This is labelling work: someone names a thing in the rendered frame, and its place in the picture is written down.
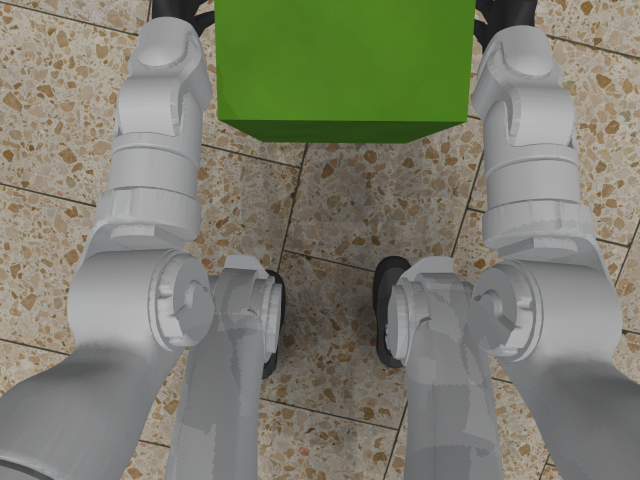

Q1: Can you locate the carton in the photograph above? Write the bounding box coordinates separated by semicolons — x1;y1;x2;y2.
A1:
214;0;476;144

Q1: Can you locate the right robot forearm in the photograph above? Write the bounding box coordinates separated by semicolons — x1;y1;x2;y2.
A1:
471;25;623;333

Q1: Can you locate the robot right upper arm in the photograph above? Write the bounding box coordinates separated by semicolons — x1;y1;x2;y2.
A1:
466;259;640;480

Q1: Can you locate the robot left upper arm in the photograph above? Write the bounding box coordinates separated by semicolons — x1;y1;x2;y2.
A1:
0;248;215;480

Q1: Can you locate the robot shin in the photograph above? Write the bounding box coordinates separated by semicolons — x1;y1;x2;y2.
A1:
385;256;474;360
208;253;272;363

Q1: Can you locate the robot right hand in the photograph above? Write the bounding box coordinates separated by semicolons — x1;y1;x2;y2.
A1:
473;0;538;54

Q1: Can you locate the left robot shin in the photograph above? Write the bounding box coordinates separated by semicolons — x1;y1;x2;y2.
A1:
208;253;272;363

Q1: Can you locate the robot left hand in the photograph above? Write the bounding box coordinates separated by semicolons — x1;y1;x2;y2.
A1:
152;0;215;38

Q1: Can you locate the right robot shin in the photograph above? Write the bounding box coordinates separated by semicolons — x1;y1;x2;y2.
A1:
385;256;474;360

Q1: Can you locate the left robot forearm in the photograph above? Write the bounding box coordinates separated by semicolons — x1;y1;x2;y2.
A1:
67;17;213;328

